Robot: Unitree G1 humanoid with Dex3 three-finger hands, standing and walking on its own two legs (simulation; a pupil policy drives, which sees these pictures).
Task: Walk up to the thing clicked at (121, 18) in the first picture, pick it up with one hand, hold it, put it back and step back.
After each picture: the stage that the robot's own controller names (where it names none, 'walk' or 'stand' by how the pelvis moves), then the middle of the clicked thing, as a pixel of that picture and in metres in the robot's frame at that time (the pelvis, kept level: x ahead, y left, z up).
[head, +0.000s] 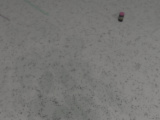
stand; (121, 16) +1.82 -0.50 -0.72
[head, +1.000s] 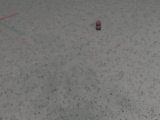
walk; (98, 25) +1.73 -0.05 -0.69
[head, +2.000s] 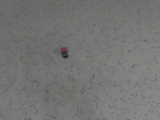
walk; (64, 52) +1.13 +0.29 -0.72
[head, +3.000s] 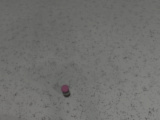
walk; (65, 91) +0.69 +0.25 -0.72
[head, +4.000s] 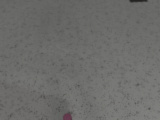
walk; out of the picture +0.44 +0.18 -0.71
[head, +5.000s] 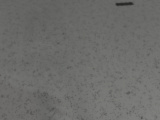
stand; out of the picture +0.32 +0.19 -0.72
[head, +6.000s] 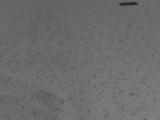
stand; out of the picture +0.31 +0.18 -0.72
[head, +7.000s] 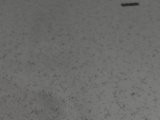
stand; out of the picture +0.33 +0.19 -0.73
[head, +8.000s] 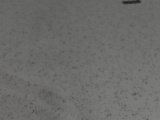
stand; out of the picture +0.31 +0.18 -0.73
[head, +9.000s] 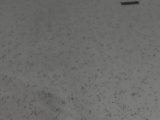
stand; out of the picture +0.31 +0.19 -0.73
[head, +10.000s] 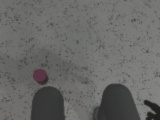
go down; (41, 77) +0.38 +0.19 -0.41
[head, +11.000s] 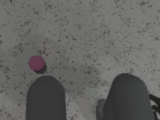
go down; (38, 65) +0.40 +0.20 -0.32
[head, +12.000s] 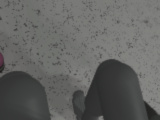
close in; out of the picture +0.39 +0.23 -0.23
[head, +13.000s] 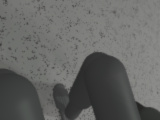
close; out of the picture +0.39 +0.25 -0.22
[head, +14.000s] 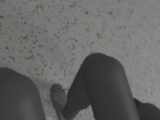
lift; out of the picture +0.39 +0.25 -0.22
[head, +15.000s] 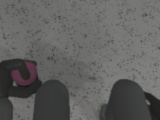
lift; (27, 79) +0.31 +0.21 -0.07
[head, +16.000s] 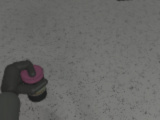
hold; (35, 84) +0.33 +0.18 +0.04
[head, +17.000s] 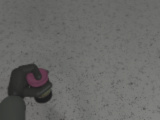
hold; (40, 86) +0.33 +0.17 +0.00
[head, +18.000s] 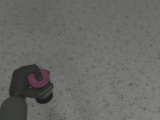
crouch; (41, 87) +0.32 +0.17 +0.00
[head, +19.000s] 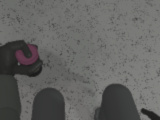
crouch; (30, 61) +0.40 +0.18 -0.10
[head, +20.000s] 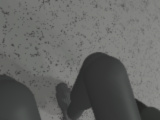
lower; out of the picture +0.42 +0.26 -0.23
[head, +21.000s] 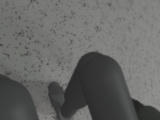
lower; out of the picture +0.43 +0.28 -0.23
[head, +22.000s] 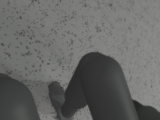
lower; out of the picture +0.42 +0.27 -0.23
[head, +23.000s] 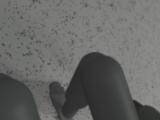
lower; out of the picture +0.42 +0.27 -0.23
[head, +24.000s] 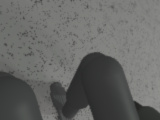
loosen; out of the picture +0.41 +0.26 -0.23
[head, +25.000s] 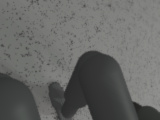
withdraw; out of the picture +0.40 +0.23 -0.23
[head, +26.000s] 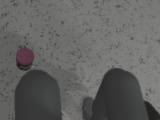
stand; (24, 60) +0.41 +0.20 -0.27
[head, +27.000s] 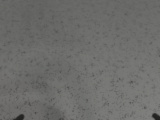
stand; out of the picture +0.35 +0.15 -0.64
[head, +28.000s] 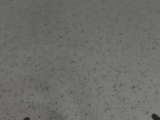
stand; out of the picture +0.34 +0.16 -0.67
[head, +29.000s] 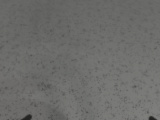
stand; out of the picture +0.35 +0.15 -0.67
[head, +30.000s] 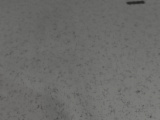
walk; out of the picture +0.36 +0.15 -0.72
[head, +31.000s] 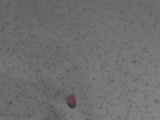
walk; (71, 102) +0.46 +0.12 -0.71
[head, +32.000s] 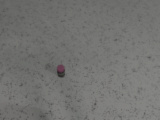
walk; (60, 71) +0.73 +0.13 -0.70
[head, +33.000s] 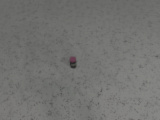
stand; (73, 62) +1.01 +0.18 -0.70
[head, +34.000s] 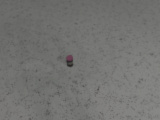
stand; (69, 61) +1.00 +0.15 -0.72
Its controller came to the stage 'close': yes
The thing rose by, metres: 0.71
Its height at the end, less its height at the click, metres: +0.00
